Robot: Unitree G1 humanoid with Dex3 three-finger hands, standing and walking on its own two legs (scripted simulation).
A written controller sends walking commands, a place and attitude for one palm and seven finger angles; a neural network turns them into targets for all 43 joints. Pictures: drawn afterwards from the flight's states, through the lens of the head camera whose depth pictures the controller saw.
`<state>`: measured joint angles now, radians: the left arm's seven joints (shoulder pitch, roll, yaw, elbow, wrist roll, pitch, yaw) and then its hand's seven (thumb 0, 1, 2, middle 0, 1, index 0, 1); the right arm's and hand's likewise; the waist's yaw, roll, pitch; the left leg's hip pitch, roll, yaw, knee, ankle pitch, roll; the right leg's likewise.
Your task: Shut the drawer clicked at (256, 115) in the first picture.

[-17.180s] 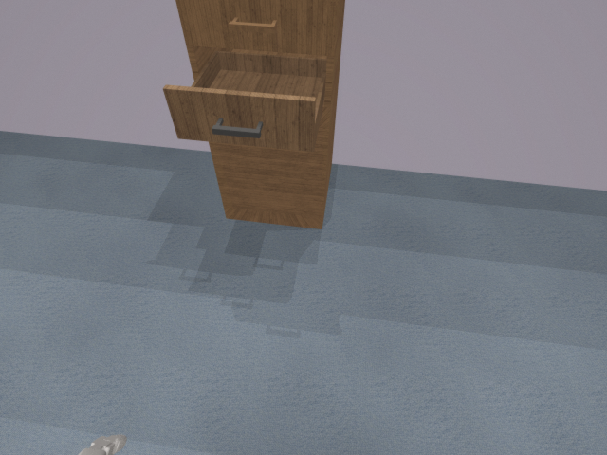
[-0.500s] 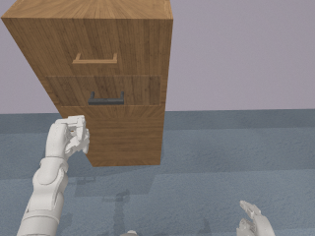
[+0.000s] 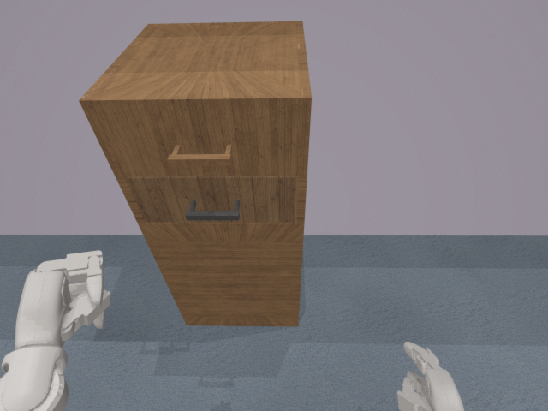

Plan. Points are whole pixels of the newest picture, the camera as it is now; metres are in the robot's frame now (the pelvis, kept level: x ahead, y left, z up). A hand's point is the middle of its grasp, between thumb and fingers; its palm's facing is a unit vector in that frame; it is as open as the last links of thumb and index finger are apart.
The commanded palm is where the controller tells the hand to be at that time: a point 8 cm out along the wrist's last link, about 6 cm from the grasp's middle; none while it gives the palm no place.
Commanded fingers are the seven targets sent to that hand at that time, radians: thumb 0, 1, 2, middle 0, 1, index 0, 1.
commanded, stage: draw the hand back to the body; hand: left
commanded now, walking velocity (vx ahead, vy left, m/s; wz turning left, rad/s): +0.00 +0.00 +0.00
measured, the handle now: (214, 209) +0.56 +0.21 -0.09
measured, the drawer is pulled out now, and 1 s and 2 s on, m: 0.00 0.00 0.00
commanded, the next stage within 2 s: step back with the hand held close in 0.32 s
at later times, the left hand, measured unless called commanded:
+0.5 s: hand (81, 308) +0.18 +0.22 +0.16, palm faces +0.39 -0.84 -0.39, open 3.3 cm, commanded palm +0.13 +0.27 +0.18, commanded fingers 0.00 0.90 0.90 -1.40 -1.60 -1.40 -1.60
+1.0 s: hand (35, 337) +0.15 +0.25 +0.16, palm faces +0.29 -0.81 -0.51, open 3.2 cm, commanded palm +0.08 +0.30 +0.18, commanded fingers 0.00 0.90 0.90 -1.40 -1.60 -1.40 -1.60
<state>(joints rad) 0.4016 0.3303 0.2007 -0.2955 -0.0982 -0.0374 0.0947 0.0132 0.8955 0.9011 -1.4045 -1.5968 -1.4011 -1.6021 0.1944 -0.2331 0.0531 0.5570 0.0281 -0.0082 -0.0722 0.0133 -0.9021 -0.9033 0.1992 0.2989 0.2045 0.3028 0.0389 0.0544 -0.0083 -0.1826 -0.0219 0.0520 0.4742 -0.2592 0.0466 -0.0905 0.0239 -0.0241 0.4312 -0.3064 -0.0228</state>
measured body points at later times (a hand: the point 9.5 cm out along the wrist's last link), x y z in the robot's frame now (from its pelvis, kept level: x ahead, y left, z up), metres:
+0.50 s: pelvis +0.00 -0.01 +0.00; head -0.02 -0.04 +0.45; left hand +0.15 +0.27 +0.18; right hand +0.18 -0.24 -0.08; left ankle +0.00 +0.09 -0.74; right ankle -0.05 -0.10 -0.74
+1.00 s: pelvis -0.05 +0.02 +0.00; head -0.02 +0.02 +0.45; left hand +0.12 +0.30 +0.19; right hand +0.13 -0.23 -0.08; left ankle +0.00 +0.09 -0.74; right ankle -0.04 -0.10 -0.74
